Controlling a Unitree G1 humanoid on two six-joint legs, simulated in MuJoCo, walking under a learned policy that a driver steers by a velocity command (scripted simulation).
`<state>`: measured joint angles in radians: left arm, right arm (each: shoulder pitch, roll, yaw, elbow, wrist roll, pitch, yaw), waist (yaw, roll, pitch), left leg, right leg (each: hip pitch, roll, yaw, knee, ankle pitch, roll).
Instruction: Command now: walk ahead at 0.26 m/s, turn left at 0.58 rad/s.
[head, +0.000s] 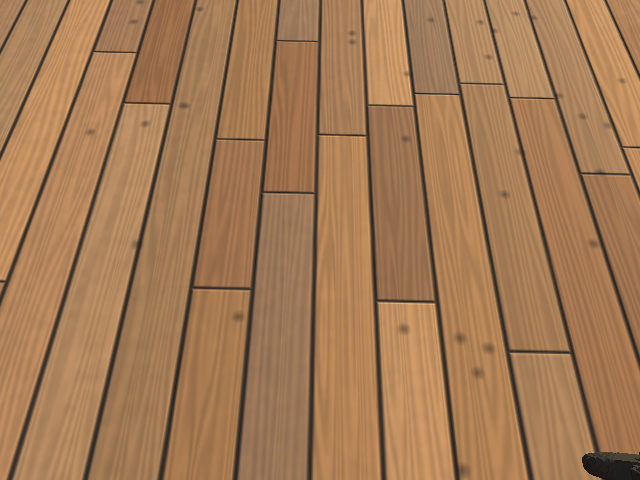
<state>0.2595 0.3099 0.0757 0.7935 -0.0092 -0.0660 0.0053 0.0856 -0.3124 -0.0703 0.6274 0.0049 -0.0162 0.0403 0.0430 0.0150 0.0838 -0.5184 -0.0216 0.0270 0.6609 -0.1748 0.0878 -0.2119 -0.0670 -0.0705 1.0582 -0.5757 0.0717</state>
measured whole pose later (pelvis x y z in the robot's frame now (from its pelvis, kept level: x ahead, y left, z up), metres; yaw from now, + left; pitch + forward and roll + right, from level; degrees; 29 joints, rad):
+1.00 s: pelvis +0.13 +0.02 +0.02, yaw +34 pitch +1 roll -2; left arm 0.13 0.34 0.09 0.73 0.00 0.02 0.03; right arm 0.19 -0.29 -0.06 0.62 0.00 0.03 -0.01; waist 0.00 -0.05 0.06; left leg -0.28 -0.03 -0.04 0.50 -0.24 0.05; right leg -0.51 -0.04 0.00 1.08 -0.45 0.07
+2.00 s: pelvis +0.16 +0.00 +0.02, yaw +37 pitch -2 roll +0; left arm 0.20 0.25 0.02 0.95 0.01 -0.02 0.02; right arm 0.18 -0.23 -0.05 0.99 0.00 0.02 -0.04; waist 0.00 0.00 0.04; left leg -0.18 -0.03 -0.08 0.48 -0.26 0.00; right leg -0.16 0.00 0.00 0.48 -0.28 0.00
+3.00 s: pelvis +0.20 +0.08 +0.03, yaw +35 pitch +1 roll +0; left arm 0.27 0.28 0.04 0.98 -0.04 -0.08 0.00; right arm 0.39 -0.21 -0.03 1.12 0.01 -0.11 0.01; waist -0.03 -0.04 -0.02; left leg -0.11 -0.02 0.05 0.39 -0.29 0.04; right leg -0.47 -0.01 0.05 1.09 -0.30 -0.08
